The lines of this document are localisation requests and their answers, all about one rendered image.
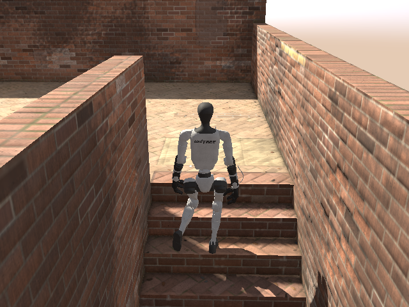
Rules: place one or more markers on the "left robot shin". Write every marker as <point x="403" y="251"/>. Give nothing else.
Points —
<point x="186" y="217"/>

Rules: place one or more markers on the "right robot upper arm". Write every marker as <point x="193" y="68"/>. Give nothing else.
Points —
<point x="227" y="146"/>

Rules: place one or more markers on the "robot shin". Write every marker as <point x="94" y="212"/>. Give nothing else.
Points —
<point x="216" y="216"/>
<point x="186" y="217"/>

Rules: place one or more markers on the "robot right forearm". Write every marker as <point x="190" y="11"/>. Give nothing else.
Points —
<point x="233" y="175"/>

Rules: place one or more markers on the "right robot shin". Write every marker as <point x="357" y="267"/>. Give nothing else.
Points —
<point x="216" y="216"/>

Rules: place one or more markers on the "robot left forearm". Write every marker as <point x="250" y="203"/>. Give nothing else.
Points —
<point x="177" y="170"/>

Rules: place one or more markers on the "left robot upper arm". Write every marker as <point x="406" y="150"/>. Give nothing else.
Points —
<point x="182" y="145"/>

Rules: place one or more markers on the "robot right hand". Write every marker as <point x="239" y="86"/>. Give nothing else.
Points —
<point x="233" y="196"/>

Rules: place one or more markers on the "robot left hand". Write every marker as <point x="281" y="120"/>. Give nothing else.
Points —
<point x="177" y="184"/>

